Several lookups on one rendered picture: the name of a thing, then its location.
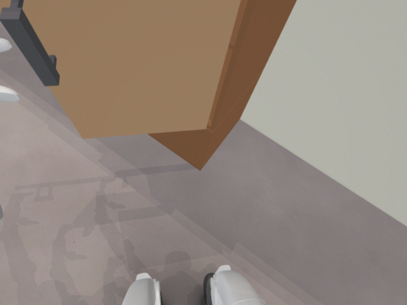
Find left robot hand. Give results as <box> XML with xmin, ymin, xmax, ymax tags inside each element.
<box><xmin>0</xmin><ymin>38</ymin><xmax>20</xmax><ymax>102</ymax></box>

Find handle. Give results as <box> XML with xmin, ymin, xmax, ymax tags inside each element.
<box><xmin>0</xmin><ymin>0</ymin><xmax>60</xmax><ymax>86</ymax></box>

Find left robot shin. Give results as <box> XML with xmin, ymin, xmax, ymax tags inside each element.
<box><xmin>136</xmin><ymin>273</ymin><xmax>152</xmax><ymax>280</ymax></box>

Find cupboard door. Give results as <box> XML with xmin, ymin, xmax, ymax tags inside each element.
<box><xmin>0</xmin><ymin>0</ymin><xmax>241</xmax><ymax>139</ymax></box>

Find left robot thigh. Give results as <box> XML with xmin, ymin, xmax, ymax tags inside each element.
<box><xmin>122</xmin><ymin>278</ymin><xmax>161</xmax><ymax>305</ymax></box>

